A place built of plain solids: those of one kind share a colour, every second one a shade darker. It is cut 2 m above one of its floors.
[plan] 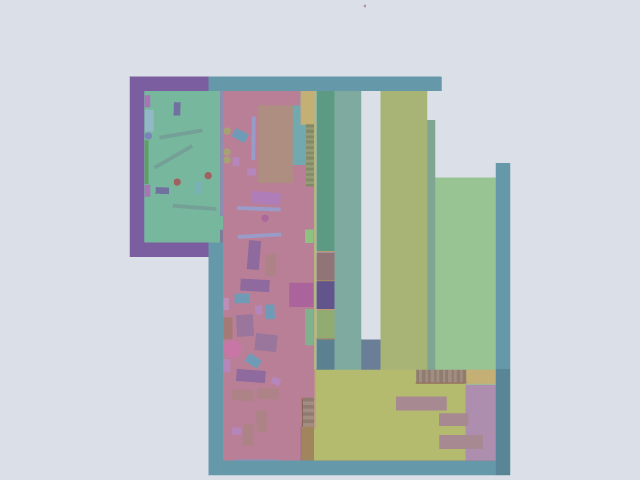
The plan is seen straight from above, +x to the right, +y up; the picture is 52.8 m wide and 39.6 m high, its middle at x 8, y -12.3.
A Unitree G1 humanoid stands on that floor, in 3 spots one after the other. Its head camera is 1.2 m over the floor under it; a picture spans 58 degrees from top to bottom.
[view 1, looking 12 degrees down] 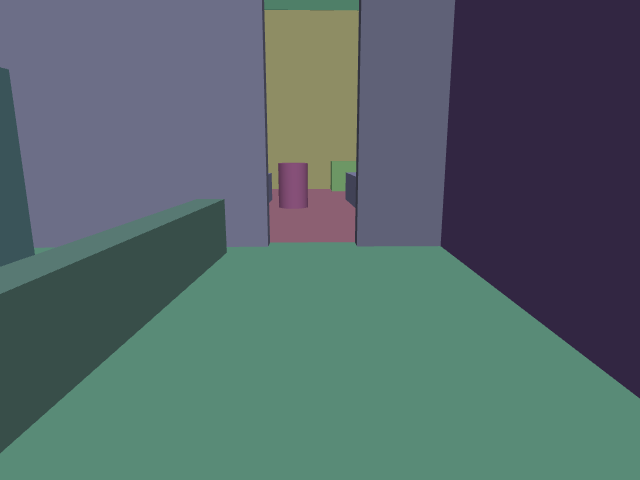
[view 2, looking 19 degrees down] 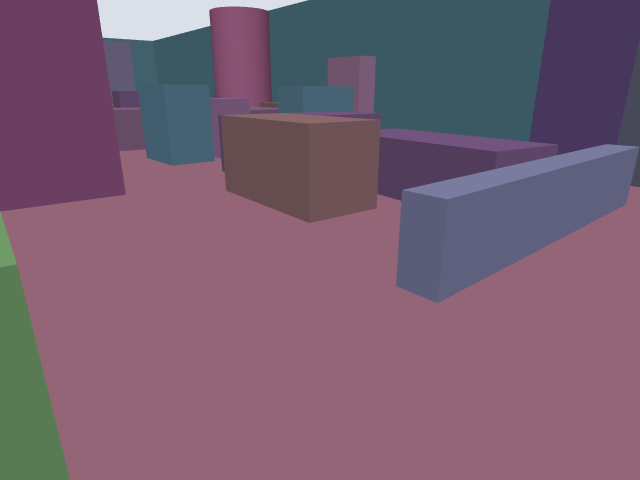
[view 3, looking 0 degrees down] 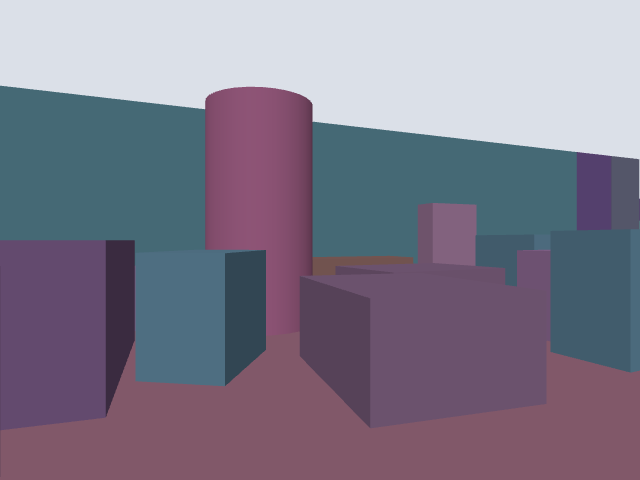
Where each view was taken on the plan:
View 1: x -5.50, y -10.90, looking -1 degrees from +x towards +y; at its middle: floor_hallground_stone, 5.78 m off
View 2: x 6.78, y -10.29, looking -128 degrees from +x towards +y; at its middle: floor_hallground_stone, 3.69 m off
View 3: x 6.78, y -22.92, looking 157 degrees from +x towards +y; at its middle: wall_timber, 7.37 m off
